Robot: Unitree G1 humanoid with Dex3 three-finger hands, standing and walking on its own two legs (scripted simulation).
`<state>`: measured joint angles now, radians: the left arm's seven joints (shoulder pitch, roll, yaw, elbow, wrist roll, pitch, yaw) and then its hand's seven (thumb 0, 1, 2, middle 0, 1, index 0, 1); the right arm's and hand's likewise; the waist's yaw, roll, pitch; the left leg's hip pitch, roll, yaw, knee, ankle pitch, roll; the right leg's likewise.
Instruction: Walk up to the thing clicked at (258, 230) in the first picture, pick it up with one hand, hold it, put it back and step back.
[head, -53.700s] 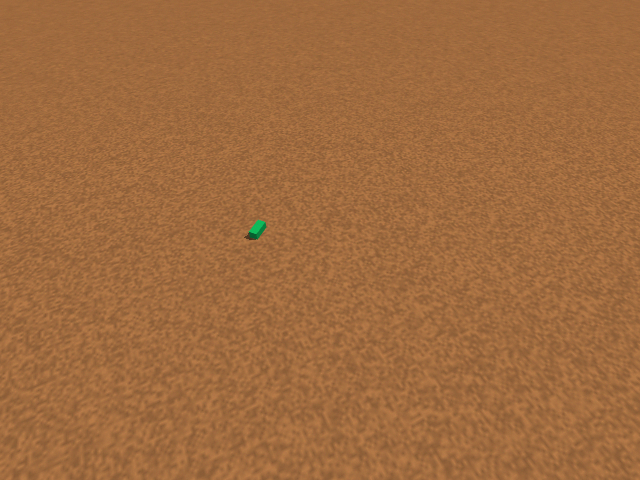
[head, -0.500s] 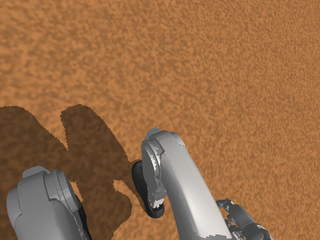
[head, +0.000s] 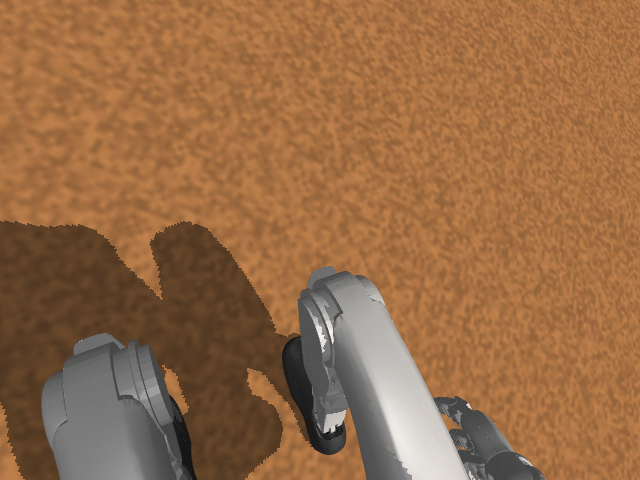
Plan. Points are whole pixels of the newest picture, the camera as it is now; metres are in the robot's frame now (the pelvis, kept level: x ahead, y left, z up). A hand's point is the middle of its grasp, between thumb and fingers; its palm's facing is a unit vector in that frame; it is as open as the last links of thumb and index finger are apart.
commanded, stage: withdraw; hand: left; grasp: from above
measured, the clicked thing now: out of the picture +0.56 +0.43 -0.33
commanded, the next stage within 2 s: home in 0.28 s
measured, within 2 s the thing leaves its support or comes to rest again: neither
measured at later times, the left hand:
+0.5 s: hand out of the picture +0.53 +0.40 -0.04, palm faces -0.42 -0.11 -0.90, open 7.3 cm
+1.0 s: hand out of the picture +0.51 +0.40 +0.00, palm faces -0.28 -0.41 -0.87, open 7.3 cm
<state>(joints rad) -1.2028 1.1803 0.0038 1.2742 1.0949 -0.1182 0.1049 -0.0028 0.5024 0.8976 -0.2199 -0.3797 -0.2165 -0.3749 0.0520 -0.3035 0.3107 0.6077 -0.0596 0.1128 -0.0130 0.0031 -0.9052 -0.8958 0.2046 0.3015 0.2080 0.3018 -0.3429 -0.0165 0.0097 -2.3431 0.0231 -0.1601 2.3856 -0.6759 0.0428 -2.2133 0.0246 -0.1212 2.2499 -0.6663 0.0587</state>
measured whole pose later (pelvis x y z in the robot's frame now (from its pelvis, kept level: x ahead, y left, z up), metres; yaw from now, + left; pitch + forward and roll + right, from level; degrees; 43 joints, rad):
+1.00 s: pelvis -0.01 +0.00 +0.06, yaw +2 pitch +37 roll -12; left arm -1.14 1.06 0.15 1.10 0.87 -0.10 -0.20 0.00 0.89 0.90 -0.22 -0.31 -0.22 -0.30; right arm 0.16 -0.26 0.18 0.52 -0.05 0.22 -0.02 0.00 -0.91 -0.90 0.20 0.30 0.21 0.30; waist -0.27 0.01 -0.03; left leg -2.19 0.03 -0.13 2.16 -0.62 0.04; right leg -2.08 0.02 -0.11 2.03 -0.61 0.04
